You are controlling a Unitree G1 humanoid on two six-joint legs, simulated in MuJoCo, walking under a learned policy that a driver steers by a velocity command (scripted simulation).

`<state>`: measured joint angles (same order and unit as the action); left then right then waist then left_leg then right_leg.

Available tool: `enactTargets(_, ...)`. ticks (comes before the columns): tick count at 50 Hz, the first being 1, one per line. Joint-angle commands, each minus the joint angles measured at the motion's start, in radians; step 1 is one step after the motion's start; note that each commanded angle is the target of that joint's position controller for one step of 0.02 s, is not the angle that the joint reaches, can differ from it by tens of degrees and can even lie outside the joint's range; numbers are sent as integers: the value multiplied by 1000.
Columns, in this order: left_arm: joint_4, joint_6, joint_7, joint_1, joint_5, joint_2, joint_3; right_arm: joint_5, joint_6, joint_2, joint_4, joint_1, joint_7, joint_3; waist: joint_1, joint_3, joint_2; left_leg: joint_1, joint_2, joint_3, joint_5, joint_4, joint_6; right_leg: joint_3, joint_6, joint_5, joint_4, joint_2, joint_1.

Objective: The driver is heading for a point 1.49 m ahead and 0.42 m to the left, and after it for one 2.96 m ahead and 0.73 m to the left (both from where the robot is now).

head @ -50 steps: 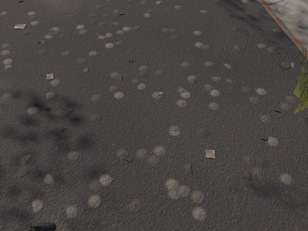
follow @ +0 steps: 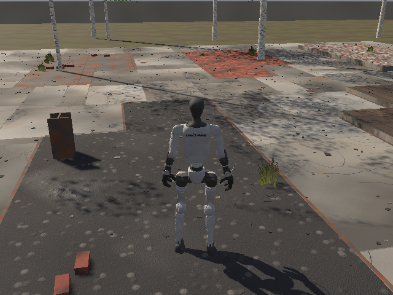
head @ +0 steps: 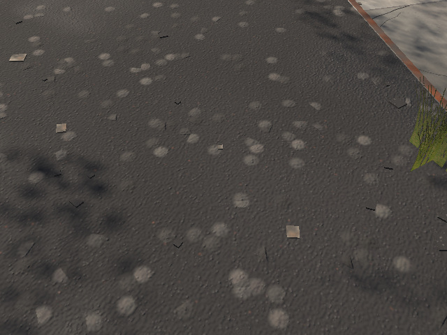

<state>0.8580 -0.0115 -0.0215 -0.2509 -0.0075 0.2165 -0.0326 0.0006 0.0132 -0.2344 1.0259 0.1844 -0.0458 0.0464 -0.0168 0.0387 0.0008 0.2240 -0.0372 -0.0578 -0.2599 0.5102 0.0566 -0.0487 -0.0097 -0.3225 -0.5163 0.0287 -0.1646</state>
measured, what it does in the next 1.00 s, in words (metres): lifts its right foot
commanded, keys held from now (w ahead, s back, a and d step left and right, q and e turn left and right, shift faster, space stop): shift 0.64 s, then w+shift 0.36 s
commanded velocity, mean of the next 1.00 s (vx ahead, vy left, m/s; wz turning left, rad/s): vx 0.18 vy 0.00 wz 0.00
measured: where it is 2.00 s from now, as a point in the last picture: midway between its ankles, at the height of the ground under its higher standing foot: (231, 218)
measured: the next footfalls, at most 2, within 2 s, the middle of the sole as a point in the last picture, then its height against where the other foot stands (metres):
right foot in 1.34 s outside the picture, level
left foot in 1.82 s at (204, 218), level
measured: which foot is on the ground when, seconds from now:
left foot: down 0.00-1.00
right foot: down 0.00-0.88, up 0.90-1.00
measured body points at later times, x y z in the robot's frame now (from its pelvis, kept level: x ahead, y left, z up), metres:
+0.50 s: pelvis +0.00 +0.00 +0.00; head +0.01 +0.00 +0.45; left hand +0.02 +0.25 -0.15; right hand +0.02 -0.25 -0.15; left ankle +0.01 +0.15 -0.74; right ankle -0.03 -0.12 -0.74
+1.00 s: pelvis +0.08 +0.06 +0.00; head +0.08 +0.08 +0.45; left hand +0.16 +0.32 -0.15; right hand +0.05 -0.19 -0.14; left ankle +0.03 +0.16 -0.73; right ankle +0.01 -0.08 -0.65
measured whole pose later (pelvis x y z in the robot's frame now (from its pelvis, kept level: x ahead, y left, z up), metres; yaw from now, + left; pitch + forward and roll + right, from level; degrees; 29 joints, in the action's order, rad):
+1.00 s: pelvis +0.08 +0.06 +0.00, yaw +0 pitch +2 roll +0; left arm 0.95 -0.06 0.03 -0.25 -0.04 0.25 -0.05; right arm -0.04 -0.09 -0.20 1.05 0.39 0.01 0.04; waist -0.04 -0.04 0.05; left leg 0.21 0.01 0.07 -0.34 0.51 -0.04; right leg -0.04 -0.11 -0.28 -1.14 -0.03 -0.47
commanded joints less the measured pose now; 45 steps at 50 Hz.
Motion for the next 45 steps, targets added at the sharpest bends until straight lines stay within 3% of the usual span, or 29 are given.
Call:
enactTargets(1,-20,-10,-5,-23,1,101,-21,0,-7,-110,-15,8,-6,19,1,-16,7,-59,0,7,182,-53,-23,-35,-12,210,111,-44,-70)
enactTargets(17,99,-8,-11,-61,6,91,-8,1,-4,-86,54,45,-11,9,4,6,1,-51,11,19,162,-71,-27,-18,-7,173,129,-34,-77)
enactTargets(32,167,-3,-14,-96,8,71,5,2,-6,-63,76,89,-11,-5,10,21,-1,-34,19,26,145,-74,-31,-5,-3,150,131,-28,-84)
enactTargets(33,184,1,-18,-128,12,72,3,5,-4,-49,92,121,-12,-8,13,-25,15,-43,54,67,-60,-46,-38,4,-17,-84,143,-12,-66)
enactTargets(34,181,4,-21,-137,24,113,-10,16,-5,-63,89,129,-12,-1,19,7,44,19,83,94,-327,5,-55,-30,-51,-383,157,-24,-97)
enactTargets(35,175,0,-21,-163,31,142,-19,17,-15,-78,64,89,-8,3,41,77,68,135,75,81,-456,53,-70,-122,-95,-589,207,-84,-131)
enactTargets(36,172,-16,-18,-195,38,177,-30,22,-39,-42,17,18,0,-7,69,125,144,229,68,102,-365,150,-68,-282,-153,-664,294,-194,-113)
enactTargets(37,158,-34,-17,-163,45,211,-45,31,-66,-5,-15,-24,15,-18,64,150,234,280,40,112,-166,290,-70,-435,-210,-617,387,-316,-106)
enactTargets(38,145,-48,-16,-145,37,197,-45,31,-87,-34,-33,-52,26,-11,66,164,213,334,-13,56,-166,386,-88,-504,-239,-528,422,-373,-113)
enactTargets(39,121,-62,-12,-105,29,167,-37,35,-104,-41,-50,-54,34,-7,44,160,185,377,-46,29,-188,435,-107,-497,-233,-449,417,-384,-93)
enactTargets(40,95,-70,-6,-55,36,152,-32,39,-117,-35,-58,-29,39,-9,16,140,167,366,-68,20,-193,377,-123,-437,-203,-381,404,-364,-80)
enactTargets(42,70,-70,-2,14,62,180,-37,39,-136,-35,-19,97,45,-3,-53,76,161,49,-19,111,-118,99,-131,-222,-135,-265,350,-242,-196)
enactTargets(43,64,-64,-2,21,57,187,-39,34,-138,-47,33,208,43,12,-96,41,125,-136,52,194,-28,27,-104,-144,-124,-272,257,-179,-268)
enactTargets(44,86,-46,10,31,-45,196,-56,-33,-102,-58,65,364,60,23,-167,2,11,-310,117,264,-98,-55,-94,-78,-152,-351,87,-104,-344)
enactTargets(45,55,-53,16,82,-58,118,-41,-58,-98,-91,96,508,55,39,-233,-20,-219,-495,-49,18,-220,-119,-103,29,-136,-210,-324,-16,-538)
Velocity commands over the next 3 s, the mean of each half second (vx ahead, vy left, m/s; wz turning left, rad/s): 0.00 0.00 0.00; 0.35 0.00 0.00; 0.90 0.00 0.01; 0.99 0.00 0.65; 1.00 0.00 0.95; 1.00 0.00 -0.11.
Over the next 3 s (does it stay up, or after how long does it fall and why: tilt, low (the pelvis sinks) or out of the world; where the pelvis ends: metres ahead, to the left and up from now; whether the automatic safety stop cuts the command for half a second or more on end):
stays up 1.63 0.57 -0.01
